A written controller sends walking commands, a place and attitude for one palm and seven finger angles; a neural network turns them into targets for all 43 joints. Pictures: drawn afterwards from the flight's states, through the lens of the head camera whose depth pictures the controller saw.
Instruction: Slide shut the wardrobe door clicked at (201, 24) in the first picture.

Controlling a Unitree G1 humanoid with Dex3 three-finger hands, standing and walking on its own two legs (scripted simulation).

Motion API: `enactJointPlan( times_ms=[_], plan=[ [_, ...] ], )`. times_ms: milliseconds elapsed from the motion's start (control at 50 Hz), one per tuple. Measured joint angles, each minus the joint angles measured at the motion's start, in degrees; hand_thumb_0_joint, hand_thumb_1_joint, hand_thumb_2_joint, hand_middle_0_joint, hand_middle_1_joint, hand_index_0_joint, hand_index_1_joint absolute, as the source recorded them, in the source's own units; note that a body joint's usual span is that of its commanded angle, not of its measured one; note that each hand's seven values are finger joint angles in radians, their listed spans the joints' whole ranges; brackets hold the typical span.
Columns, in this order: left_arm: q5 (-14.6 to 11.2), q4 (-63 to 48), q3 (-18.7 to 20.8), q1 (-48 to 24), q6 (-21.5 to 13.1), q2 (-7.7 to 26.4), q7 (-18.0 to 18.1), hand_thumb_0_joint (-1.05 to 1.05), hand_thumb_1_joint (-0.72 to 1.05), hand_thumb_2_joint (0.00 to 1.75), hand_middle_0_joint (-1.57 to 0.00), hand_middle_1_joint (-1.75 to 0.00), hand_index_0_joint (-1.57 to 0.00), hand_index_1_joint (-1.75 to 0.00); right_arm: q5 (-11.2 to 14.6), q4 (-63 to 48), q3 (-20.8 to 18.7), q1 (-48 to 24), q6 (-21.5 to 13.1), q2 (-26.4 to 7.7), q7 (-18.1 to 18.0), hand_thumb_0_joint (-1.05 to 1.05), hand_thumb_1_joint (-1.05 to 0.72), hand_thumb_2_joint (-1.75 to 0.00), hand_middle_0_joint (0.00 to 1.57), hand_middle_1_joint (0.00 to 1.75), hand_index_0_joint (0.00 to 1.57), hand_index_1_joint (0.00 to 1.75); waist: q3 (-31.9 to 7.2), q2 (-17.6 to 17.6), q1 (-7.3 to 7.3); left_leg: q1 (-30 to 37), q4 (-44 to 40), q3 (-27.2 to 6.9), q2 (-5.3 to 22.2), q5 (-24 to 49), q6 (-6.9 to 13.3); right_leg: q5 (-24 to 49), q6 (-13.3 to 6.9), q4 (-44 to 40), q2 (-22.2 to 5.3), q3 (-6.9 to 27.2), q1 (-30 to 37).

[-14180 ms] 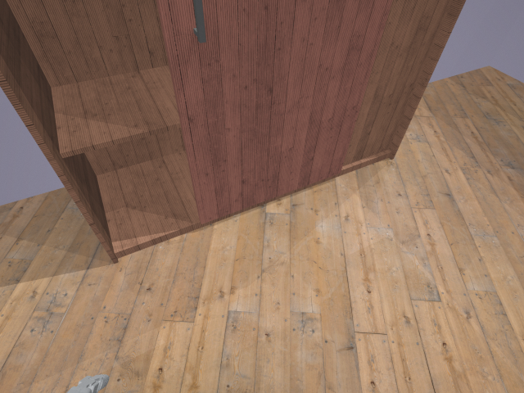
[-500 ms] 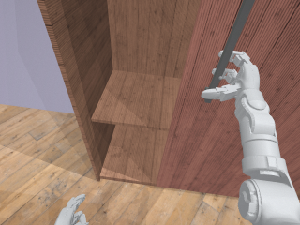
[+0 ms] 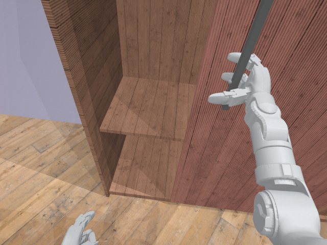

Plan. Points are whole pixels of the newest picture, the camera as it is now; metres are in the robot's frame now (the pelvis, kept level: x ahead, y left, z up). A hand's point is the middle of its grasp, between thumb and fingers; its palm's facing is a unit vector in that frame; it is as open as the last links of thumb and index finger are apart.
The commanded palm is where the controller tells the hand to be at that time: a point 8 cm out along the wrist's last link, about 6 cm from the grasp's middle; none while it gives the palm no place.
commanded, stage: slide the fingers in behind the handle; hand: right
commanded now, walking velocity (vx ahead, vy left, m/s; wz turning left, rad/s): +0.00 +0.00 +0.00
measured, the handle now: (244, 51) +0.49 -0.14 +0.27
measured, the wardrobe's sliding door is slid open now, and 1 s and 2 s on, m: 0.38 0.38 0.38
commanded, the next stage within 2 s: grip the handle and tug to test in 0.36 s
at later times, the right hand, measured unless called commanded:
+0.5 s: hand (229, 82) +0.44 -0.11 +0.22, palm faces +0.06 +1.00 -0.01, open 14.0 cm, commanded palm +0.40 -0.16 +0.22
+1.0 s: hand (230, 82) +0.43 -0.11 +0.22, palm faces +0.07 +1.00 -0.01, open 8.2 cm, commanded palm +0.40 -0.16 +0.22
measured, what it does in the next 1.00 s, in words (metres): stands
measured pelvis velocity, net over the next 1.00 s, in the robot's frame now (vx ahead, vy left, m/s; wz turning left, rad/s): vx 0.01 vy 0.00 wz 0.00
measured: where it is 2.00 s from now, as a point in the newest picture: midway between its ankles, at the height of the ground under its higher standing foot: outside the picture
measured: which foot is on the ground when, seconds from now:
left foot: down 0.00-1.00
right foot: down 0.00-1.00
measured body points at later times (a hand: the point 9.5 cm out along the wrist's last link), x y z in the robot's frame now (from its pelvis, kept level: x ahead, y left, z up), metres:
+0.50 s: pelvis +0.00 +0.00 +0.00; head +0.00 +0.02 +0.45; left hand +0.13 +0.24 -0.11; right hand +0.43 -0.16 +0.22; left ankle +0.02 +0.13 -0.74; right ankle -0.03 -0.12 -0.74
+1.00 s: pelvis +0.01 +0.00 +0.00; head +0.00 +0.02 +0.45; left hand +0.16 +0.23 -0.11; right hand +0.42 -0.16 +0.22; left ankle +0.02 +0.13 -0.74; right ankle -0.03 -0.12 -0.74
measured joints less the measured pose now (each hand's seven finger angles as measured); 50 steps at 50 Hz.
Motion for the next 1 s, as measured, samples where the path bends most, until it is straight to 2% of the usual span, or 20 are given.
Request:
enactJointPlan(
  times_ms=[280, 580, 740, 1000],
  plan=[
    [0.07, 0.37, 0.55, 2.38, -0.46, 0.32, -0.21, 0.01, 0.9, 0.9, -0.2, -0.3, -0.2, -0.3, -0.25, 1.65, -0.64, -0.43, -2.53, -0.64, 0.43, -0.01, 0.5, -0.3, 0.3, 1.2, 0.3, 1.2, 0.07, -0.09, 0.58, -0.39, -0.35, -0.3, -0.2, 0.33, 0.07, 0.17, 0.07, -0.3, -0.15, -0.3, -0.27],
    [0.0, -0.21, 0.81, 1.37, -0.46, 0.43, -0.44, 0.01, 0.9, 0.9, -0.2, -0.3, -0.2, -0.3, -0.01, -3.08, 0.15, 2.36, -0.72, 0.02, 0.13, -0.01, 0.46, -0.31, 0.3, 1.2, 0.3, 1.2, -0.01, -0.31, -0.01, 0.45, -0.52, -0.15, -0.29, 0.2, 0.16, 0.12, 0.18, -0.5, -0.24, -0.15, 0.52],
    [0.01, -0.83, 0.25, -0.28, 0.09, 0.06, -0.44, 0.01, 0.9, 0.9, -0.2, -0.3, -0.2, -0.3, 0.31, -3.74, 0.27, 2.76, 0.51, 0.01, 0.31, -0.01, 0.22, -0.42, 0.32, 1.24, 0.29, 1.22, -0.25, -0.33, -0.16, 0.88, -0.42, -0.09, -0.32, -0.06, 0.17, -0.03, 0.21, -0.54, -0.28, -0.08, 1.01],
    [0.13, -1.05, 0.51, -0.11, 0.78, 0.13, -0.66, 0.01, 0.9, 0.9, -0.2, -0.3, -0.2, -0.3, 0.13, -5.8, 0.81, 3.48, 1.34, 0.43, -0.41, 0.0, -0.36, -0.66, 0.37, 1.31, 0.33, 1.28, -0.21, -0.45, -0.35, 1.04, -0.36, 0.01, -0.2, -0.4, 0.06, -0.31, 0.15, -0.55, -0.16, 0.04, 1.14]
  ],
)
